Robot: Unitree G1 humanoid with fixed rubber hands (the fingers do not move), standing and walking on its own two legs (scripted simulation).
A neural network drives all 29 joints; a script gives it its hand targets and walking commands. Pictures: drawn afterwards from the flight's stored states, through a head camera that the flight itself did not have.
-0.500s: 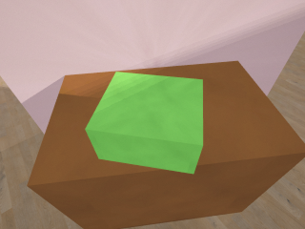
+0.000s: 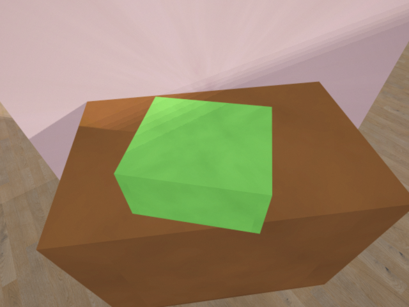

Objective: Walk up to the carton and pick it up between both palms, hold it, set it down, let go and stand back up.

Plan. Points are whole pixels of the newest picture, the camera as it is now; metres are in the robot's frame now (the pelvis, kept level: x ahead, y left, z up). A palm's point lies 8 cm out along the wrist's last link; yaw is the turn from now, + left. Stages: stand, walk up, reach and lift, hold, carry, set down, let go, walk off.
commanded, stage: stand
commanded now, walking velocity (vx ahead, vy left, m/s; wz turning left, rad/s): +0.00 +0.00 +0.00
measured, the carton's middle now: (203, 159) +0.47 +0.04 +0.00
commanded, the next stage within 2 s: walk up in 0.08 s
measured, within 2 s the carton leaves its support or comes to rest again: neither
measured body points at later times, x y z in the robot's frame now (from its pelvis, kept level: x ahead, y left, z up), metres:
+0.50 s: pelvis +0.02 -0.02 +0.00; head +0.04 -0.03 +0.44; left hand +0.10 +0.30 -0.12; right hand +0.10 -0.28 -0.15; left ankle +0.00 +0.12 -0.74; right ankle +0.00 -0.12 -0.74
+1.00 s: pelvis +0.08 -0.02 -0.01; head +0.14 -0.01 +0.43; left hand +0.16 +0.29 -0.14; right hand +0.17 -0.30 -0.14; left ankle +0.07 +0.11 -0.74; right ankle +0.09 -0.12 -0.73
